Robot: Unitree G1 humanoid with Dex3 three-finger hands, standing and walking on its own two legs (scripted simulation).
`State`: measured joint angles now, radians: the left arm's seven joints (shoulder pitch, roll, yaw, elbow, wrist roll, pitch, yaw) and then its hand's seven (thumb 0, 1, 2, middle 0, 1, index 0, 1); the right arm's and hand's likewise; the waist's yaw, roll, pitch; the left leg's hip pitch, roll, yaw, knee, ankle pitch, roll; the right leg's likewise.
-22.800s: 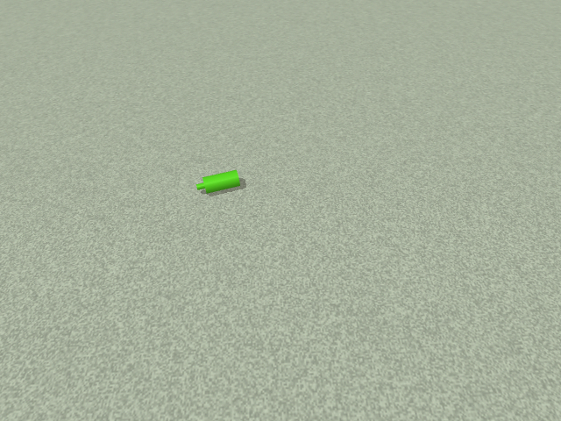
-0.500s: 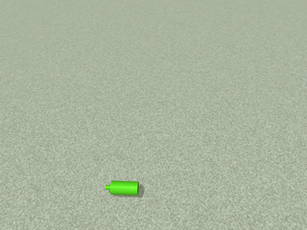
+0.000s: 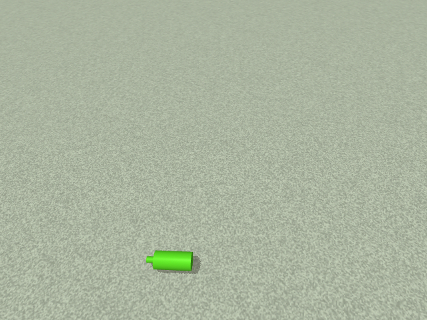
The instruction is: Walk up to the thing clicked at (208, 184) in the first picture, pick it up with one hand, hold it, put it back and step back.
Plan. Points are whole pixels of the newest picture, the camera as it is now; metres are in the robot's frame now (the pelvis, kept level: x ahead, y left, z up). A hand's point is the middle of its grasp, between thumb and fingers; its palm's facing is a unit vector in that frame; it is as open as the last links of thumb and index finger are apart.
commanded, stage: stand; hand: left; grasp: from above
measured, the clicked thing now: (169, 260) +0.49 +0.24 -0.74
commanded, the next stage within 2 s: rise first in 1.56 s
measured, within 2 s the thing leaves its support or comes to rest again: neither
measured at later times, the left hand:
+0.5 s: hand out of the picture +0.09 +0.25 -0.16, palm faces -0.03 -0.94 -0.35, open 7.3 cm
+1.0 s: hand out of the picture +0.08 +0.25 -0.16, palm faces -0.03 -0.94 -0.35, open 7.3 cm
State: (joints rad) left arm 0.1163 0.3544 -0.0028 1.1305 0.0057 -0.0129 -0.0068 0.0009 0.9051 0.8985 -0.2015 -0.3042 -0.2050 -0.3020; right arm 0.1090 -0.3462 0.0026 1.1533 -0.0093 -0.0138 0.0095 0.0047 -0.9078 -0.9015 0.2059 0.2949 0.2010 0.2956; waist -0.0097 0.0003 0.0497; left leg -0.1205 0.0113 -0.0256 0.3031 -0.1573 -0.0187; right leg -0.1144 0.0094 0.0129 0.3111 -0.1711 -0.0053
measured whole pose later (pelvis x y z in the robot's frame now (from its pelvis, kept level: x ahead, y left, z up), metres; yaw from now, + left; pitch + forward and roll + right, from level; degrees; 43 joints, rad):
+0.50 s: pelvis +0.01 +0.00 +0.00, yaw +0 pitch -2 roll +0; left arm 0.10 0.35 0.00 1.13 0.01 -0.01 0.00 0.00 0.90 0.90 -0.20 -0.30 -0.20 -0.30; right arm 0.09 -0.35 0.01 1.13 -0.01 -0.02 0.00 0.00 -0.91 -0.90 0.21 0.29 0.20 0.30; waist -0.01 0.00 0.05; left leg -0.10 0.01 -0.03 0.30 -0.17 -0.02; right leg -0.09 0.01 0.01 0.30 -0.19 -0.01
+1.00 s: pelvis +0.01 +0.00 +0.00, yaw +0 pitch -1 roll +0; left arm 0.12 0.35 0.00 1.13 0.01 -0.01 0.00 0.00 0.90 0.90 -0.20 -0.30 -0.21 -0.30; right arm 0.11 -0.35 0.01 1.13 -0.01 -0.01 0.00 0.00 -0.91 -0.90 0.21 0.29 0.20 0.30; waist -0.01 0.00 0.05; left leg -0.10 0.02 -0.03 0.30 -0.17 -0.02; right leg -0.09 0.02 0.01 0.30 -0.19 -0.01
